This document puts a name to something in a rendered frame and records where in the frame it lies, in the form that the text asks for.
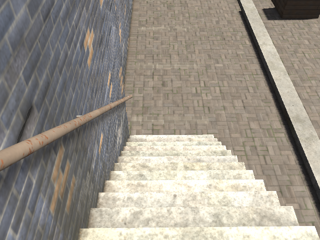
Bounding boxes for stairs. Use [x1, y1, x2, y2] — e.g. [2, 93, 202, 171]
[77, 134, 320, 240]

